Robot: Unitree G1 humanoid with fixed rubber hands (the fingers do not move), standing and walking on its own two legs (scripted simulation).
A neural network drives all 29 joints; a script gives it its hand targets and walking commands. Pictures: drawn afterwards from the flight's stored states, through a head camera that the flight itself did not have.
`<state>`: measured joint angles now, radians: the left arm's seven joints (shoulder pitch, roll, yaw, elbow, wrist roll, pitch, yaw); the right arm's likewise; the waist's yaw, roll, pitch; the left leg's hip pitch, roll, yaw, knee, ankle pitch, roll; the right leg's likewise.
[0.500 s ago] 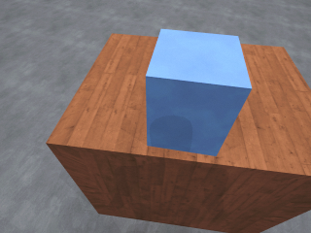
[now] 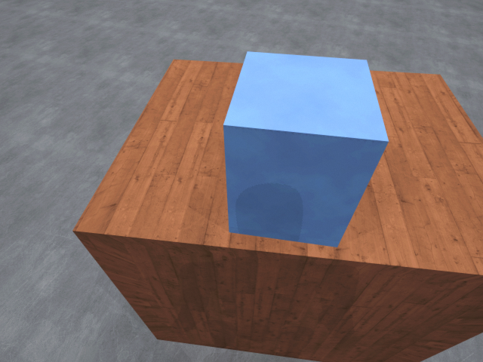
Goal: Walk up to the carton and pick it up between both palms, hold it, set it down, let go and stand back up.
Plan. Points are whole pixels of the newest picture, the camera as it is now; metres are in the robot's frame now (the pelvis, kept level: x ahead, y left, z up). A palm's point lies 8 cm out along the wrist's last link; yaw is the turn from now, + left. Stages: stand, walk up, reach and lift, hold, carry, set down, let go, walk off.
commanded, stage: walk up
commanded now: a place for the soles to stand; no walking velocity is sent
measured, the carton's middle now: (293, 151) +0.44 -0.08 +0.12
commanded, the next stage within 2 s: reach and lift in 0.70 s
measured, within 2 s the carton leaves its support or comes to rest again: neither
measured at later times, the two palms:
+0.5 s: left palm out of the picture -0.03 +0.25 -0.14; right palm out of the picture +0.02 -0.25 -0.13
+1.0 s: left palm (127, 353) +0.18 +0.21 -0.09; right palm out of the picture +0.14 -0.27 -0.10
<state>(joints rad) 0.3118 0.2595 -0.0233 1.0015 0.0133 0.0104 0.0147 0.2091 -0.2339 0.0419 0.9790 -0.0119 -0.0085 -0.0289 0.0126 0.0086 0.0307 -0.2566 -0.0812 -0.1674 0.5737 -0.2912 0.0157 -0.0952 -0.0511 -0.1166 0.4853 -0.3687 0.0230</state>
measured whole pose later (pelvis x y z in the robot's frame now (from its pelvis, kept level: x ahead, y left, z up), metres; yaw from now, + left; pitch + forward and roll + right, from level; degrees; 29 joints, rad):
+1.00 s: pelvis -0.05 -0.02 -0.02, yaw -6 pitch -2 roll +0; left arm -0.04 0.25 0.13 0.41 0.09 0.74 -0.03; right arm -0.15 -0.24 0.10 0.85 0.13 0.18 0.05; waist -0.02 -0.04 0.12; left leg -0.34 0.05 -0.02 0.70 -0.31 -0.05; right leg -0.25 0.02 -0.04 0.70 -0.39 -0.03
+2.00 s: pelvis -0.02 -0.01 +0.02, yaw -9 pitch -3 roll +0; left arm 0.33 0.22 0.05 -0.05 -0.11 0.49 0.01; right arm 0.33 -0.21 -0.03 0.03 0.13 0.28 0.00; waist 0.05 -0.01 0.04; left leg -0.08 0.03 0.06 0.26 -0.13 -0.02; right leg -0.01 0.00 0.03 0.24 -0.18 0.01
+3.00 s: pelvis -0.03 -0.01 +0.02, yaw -9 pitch -3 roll +0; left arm -0.06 0.25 0.12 -0.14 -0.21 0.46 -0.02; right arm 0.00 -0.20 -0.04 -0.10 0.28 0.29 -0.15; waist 0.03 -0.02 0.04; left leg -0.10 0.04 0.06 0.29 -0.14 -0.02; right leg -0.03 0.01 0.03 0.28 -0.20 0.00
